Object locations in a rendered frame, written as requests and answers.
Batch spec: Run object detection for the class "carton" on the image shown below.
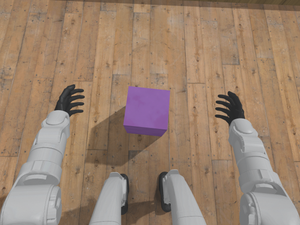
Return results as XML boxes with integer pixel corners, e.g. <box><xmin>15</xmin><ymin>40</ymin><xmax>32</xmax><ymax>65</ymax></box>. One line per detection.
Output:
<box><xmin>123</xmin><ymin>86</ymin><xmax>170</xmax><ymax>136</ymax></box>

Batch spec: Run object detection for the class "robot right shin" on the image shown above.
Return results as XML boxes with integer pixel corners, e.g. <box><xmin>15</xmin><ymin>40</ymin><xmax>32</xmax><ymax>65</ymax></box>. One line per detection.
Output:
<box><xmin>164</xmin><ymin>169</ymin><xmax>179</xmax><ymax>203</ymax></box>

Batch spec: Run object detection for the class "left robot forearm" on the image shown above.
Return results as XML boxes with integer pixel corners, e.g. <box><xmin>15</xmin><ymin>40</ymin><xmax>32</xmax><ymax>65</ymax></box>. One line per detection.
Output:
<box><xmin>0</xmin><ymin>110</ymin><xmax>70</xmax><ymax>225</ymax></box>

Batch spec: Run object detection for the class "robot left foot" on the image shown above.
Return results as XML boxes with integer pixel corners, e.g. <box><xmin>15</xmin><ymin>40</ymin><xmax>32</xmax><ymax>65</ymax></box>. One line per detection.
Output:
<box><xmin>120</xmin><ymin>174</ymin><xmax>129</xmax><ymax>215</ymax></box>

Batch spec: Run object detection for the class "left robot hand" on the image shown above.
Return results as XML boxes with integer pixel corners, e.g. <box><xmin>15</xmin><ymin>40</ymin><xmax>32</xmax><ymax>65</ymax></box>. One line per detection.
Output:
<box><xmin>54</xmin><ymin>84</ymin><xmax>85</xmax><ymax>117</ymax></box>

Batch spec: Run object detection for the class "robot right upper arm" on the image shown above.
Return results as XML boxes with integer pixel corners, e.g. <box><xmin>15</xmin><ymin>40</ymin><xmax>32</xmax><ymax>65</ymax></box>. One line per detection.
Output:
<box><xmin>240</xmin><ymin>192</ymin><xmax>300</xmax><ymax>225</ymax></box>

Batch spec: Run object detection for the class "right robot forearm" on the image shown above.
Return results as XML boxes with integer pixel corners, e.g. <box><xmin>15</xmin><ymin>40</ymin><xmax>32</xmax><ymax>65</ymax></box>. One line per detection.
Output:
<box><xmin>228</xmin><ymin>118</ymin><xmax>300</xmax><ymax>224</ymax></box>

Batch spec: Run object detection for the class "right robot hand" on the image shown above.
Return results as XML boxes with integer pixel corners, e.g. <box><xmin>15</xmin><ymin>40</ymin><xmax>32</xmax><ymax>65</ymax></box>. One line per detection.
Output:
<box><xmin>215</xmin><ymin>91</ymin><xmax>245</xmax><ymax>126</ymax></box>

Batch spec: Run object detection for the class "robot left upper arm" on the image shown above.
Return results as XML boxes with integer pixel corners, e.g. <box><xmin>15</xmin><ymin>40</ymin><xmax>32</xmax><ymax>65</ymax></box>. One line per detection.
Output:
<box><xmin>2</xmin><ymin>184</ymin><xmax>62</xmax><ymax>225</ymax></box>

